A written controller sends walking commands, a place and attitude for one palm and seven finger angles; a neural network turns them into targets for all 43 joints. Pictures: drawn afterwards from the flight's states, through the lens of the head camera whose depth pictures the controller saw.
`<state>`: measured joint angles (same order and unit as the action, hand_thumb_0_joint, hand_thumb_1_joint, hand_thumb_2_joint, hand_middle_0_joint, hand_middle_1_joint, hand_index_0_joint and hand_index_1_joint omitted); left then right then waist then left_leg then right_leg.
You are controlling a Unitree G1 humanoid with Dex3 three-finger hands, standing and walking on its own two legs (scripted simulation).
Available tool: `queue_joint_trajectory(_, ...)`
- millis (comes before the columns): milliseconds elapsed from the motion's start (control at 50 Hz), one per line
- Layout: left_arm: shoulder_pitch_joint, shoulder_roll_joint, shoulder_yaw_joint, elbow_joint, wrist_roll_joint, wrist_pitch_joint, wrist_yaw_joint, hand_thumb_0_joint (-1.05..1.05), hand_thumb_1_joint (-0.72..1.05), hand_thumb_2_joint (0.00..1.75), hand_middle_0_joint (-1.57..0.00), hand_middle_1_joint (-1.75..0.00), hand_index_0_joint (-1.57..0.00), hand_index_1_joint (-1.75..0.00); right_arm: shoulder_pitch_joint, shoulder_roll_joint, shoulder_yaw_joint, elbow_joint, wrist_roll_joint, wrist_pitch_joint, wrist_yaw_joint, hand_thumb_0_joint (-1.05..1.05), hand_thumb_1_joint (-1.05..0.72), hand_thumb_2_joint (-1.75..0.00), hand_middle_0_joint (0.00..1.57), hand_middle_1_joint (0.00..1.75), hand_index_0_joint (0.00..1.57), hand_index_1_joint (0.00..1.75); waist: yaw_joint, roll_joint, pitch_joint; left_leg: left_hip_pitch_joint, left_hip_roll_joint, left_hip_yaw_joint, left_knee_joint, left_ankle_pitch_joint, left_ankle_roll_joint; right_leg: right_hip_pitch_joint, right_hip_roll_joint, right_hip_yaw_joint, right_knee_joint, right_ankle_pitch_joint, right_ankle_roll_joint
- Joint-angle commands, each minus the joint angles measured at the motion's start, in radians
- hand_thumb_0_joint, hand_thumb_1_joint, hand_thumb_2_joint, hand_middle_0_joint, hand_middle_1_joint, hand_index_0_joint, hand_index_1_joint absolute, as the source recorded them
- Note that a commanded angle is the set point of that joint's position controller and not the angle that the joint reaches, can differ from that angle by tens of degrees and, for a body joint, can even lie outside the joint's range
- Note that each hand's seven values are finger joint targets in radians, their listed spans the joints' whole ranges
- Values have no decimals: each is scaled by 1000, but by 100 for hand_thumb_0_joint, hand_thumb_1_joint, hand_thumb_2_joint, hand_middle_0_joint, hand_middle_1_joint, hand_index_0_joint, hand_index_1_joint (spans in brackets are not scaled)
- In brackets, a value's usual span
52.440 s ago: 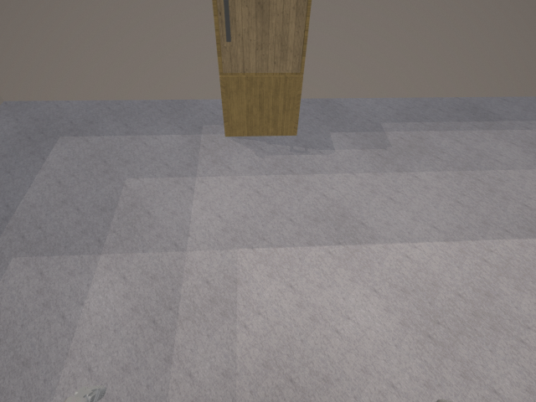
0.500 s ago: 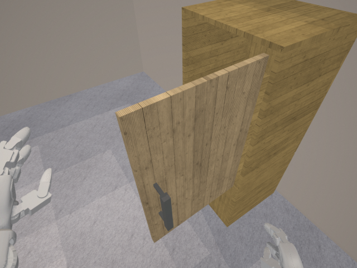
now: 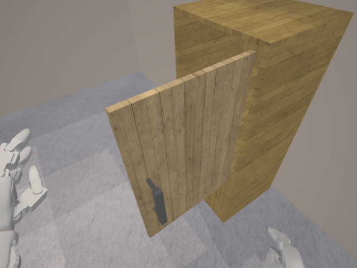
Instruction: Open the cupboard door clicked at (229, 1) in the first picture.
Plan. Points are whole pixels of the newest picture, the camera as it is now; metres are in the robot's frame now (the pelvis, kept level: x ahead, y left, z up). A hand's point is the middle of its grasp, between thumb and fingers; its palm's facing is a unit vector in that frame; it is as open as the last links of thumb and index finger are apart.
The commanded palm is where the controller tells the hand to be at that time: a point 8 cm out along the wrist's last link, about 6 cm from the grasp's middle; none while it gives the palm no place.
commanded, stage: step back with the hand held close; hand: left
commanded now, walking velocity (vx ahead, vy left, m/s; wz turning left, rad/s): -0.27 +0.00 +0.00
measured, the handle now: (156, 202) +0.31 +0.12 -0.09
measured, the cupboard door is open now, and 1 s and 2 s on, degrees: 92 92 92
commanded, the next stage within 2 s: stop stepping back and stand still in 1.46 s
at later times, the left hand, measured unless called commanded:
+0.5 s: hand (23, 210) +0.15 +0.28 +0.15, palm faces +0.37 -0.78 -0.51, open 7.4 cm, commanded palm +0.09 +0.32 +0.17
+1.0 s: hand (2, 234) +0.11 +0.29 +0.15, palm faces +0.42 -0.78 -0.47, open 7.4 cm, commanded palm +0.04 +0.33 +0.17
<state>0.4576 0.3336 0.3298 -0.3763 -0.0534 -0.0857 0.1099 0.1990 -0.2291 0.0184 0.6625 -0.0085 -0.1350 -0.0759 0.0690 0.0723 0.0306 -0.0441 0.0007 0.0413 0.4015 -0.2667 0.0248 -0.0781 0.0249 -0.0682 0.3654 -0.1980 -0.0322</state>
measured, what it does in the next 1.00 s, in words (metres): shifts its weight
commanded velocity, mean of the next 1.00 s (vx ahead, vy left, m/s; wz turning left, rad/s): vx -0.30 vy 0.00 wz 0.00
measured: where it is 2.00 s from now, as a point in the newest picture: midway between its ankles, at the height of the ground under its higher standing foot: outside the picture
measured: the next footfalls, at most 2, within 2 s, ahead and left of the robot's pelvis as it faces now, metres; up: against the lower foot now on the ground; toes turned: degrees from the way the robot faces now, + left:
right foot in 1.30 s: -0.24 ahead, -0.12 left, +0.00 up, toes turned +4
left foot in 1.52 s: -0.10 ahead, +0.07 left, +0.00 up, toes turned -2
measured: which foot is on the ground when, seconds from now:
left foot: down 0.00-1.00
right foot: down 0.00-1.00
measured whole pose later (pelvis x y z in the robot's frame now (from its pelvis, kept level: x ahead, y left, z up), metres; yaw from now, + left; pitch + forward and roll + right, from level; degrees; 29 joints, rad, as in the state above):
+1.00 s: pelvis -0.10 +0.03 -0.02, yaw +1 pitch +0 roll -2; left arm 0.53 0.43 0.45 -0.55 -0.01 -0.24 0.17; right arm 0.21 -0.22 0.00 0.60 -0.01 -0.07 -0.08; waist -0.03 -0.03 0.05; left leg -0.44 -0.02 0.05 0.66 -0.22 0.07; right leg -0.44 0.02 -0.01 0.58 -0.16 0.00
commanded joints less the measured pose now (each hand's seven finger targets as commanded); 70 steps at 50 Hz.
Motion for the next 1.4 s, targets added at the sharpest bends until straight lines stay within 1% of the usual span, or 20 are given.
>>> queue_joint_trajectory(0, -111, 244, 189, -166, 9, -114, 22, 0, 90, 90, -20, -30, -20, -30, -125, -114, -38, -182, 6, -22, -11, 0, -90, -90, 20, 30, 20, 30, -55, -108, 12, -117, 27, -64, 2, 86, 18, -119, -106, 178, -141, 91, 10)
queue_joint_trajectory(80, -2, 211, 153, -209, 13, -134, 19, 0, 90, 90, -20, -30, -20, -30, -121, -127, -47, -202, 1, 11, -8, 0, -90, -90, 20, 30, 20, 30, -58, -23, -97, -115, 38, -57, 4, 179, 8, -82, -119, 145, -76, 193, 6)
queue_joint_trajectory(160, 65, 242, 191, -241, 6, -134, 32, 0, 90, 90, -20, -30, -20, -30, -124, -123, -59, -224, 7, 37, -15, 0, -90, -90, 20, 30, 20, 30, -56, -40, -195, -127, 58, -62, 4, 322, 3, -11, -108, 117, 13, 367, 15)
queue_joint_trajectory(240, 84, 267, 217, -263, 3, -127, 41, 0, 90, 90, -20, -30, -20, -30, -133, -121, -67, -241, 12, 59, -23, 0, -90, -90, 20, 30, 20, 30, -58, -55, -196, -170, 61, -65, 19, 343, 0, -15, -113, 122, 47, 433, 15)
queue_joint_trajectory(380, 99, 268, 220, -324, 16, -139, 55, 0, 90, 90, -20, -30, -20, -30, -119, -131, -69, -264, 11, 58, -25, 0, -90, -90, 20, 30, 20, 30, -54, 1, -160, -316, 92, -119, -36, 155, 23, -12, -76, 125, 98, 221, 21)
queue_joint_trajectory(540, 40, 232, 217, -347, 61, -150, 84, 0, 90, 90, -20, -30, -20, -30, -84, -145, -77, -270, -22, 36, -40, 0, -90, -90, 20, 30, 20, 30, -68, 32, -74, -630, 142, -199, -121, -326, 71, 61, -32, 127, 227, 22, 26)
queue_joint_trajectory(640, 26, 227, 231, -373, 79, -164, 103, 0, 90, 90, -20, -30, -20, -30, -56, -134, -84, -251, -43, 16, -49, 0, -90, -90, 20, 30, 20, 30, -82, 48, -87, -677, 160, -233, -102, -367, 80, 58, -17, 129, 311, 35, 20)
queue_joint_trajectory(800, -14, 244, 226, -350, 51, -192, 84, 0, 90, 90, -20, -30, -20, -30, -64, -114, -71, -226, -5, -1, -19, 0, -90, -90, 20, 30, 20, 30, -86, -83, -57, -512, 56, -136, 119, -286, 30, -209, -146, 304, 65, -142, -34)
queue_joint_trajectory(860, 24, 264, 236, -351, 32, -201, 83, 0, 90, 90, -20, -30, -20, -30, -62, -109, -67, -211, 3, 5, -6, 0, -90, -90, 20, 30, 20, 30, -86, -116, -90, -393, 26, -118, 177, -191, 8, -296, -177, 282, 21, -128, -50)
queue_joint_trajectory(920, 71, 284, 264, -367, 27, -210, 82, 0, 90, 90, -20, -30, -20, -30, -77, -119, -70, -216, 10, 13, -5, 0, -90, -90, 20, 30, 20, 30, -84, -54, -105, -438, 67, -159, 69, -243, 32, -251, -114, 214, 78, -131, -11)
queue_joint_trajectory(980, 83, 262, 287, -389, 50, -217, 79, 0, 90, 90, -20, -30, -20, -30, -101, -142, -77, -234, -10, -2, -16, 0, -90, -90, 20, 30, 20, 30, -65, 171, -117, -805, 276, -381, -266, -468, 123, 120, 69, 85, 489, -23, 51)
queue_joint_trajectory(1020, 67, 255, 278, -402, 57, -216, 93, 0, 90, 90, -20, -30, -20, -30, -77, -123, -92, -207, -53, -22, -25, 0, -90, -90, 20, 30, 20, 30, -79, 118, -122, -683, 324, -401, -240, -257, 161, -10, 94, 115, 638, -207, 39)
queue_joint_trajectory(1060, 125, 224, 243, -367, 29, -205, 103, 0, 90, 90, -20, -30, -20, -30, -57, -105, -88, -171, -61, -43, -21, 0, -90, -90, 20, 30, 20, 30, -73, 104, -149, -380, 278, -336, -143, 96, 140, -210, 75, 114, 550, -332, 31)
queue_joint_trajectory(1100, 123, 210, 191, -388, 13, -188, 93, 0, 90, 90, -20, -30, -20, -30, -51, -99, -84, -144, -34, -56, -4, 0, -90, -90, 20, 30, 20, 30, -71, 123, -209, -131, 261, -291, -123, 296, 107, -292, 50, 96, 412, -340, 32)
queue_joint_trajectory(1160, 48, 227, 161, -398, 4, -173, 70, 0, 90, 90, -20, -30, -20, -30, -68, -107, -73, -113, -28, -58, 13, 0, -90, -90, 20, 30, 20, 30, -68, 130, -245, 42, 261, -247, -82, 638, 82, -268, 32, 89, 189, -241, 32)
queue_joint_trajectory(1240, 43, 283, 205, -385, -5, -171, 46, 0, 90, 90, -20, -30, -20, -30, -103, -117, -79, -133, -26, -22, 24, 0, -90, -90, 20, 30, 20, 30, -52, 109, -307, 78, 235, -169, -34, 683, 53, -168, 13, 76, 10, -83, 23)
queue_joint_trajectory(1300, 62, 346, 268, -389, -28, -183, 34, 0, 90, 90, -20, -30, -20, -30, -145, -108, -73, -184, -4, 16, 28, 0, -90, -90, 20, 30, 20, 30, -58, -87, -295, -27, 117, -31, 67, 369, -8, -162, -100, 141, -50, 261, 8)
queue_joint_trajectory(1340, 118, 344, 273, -356, -28, -186, 36, 0, 90, 90, -20, -30, -20, -30, -164, -86, -60, -219, 28, 42, 24, 0, -90, -90, 20, 30, 20, 30, -46, -294, -260, -215, -5, 39, 279, 1, -27, -128, -240, 199, -65, 744, 60)
queue_joint_trajectory(1360, 152, 369, 305, -335, -15, -180, 37, 0, 90, 90, -20, -30, -20, -30, -180, -88, -55, -238, 37, 44, 21, 0, -90, -90, 20, 30, 20, 30, -42, -332, -226, -365, -34, 11, 385, -137, -22, -65, -271, 197, -14, 960, 81)
queue_joint_trajectory(1380, 195, 371, 317, -316, -7, -165, 34, 0, 90, 90, -20, -30, -20, -30, -180, -70, -44, -243, 31, 52, 18, 0, -90, -90, 20, 30, 20, 30, -44, -298, -228, -448, -32, -6, 408, -167, -19, -10, -286, 186, 33, 1058, 60)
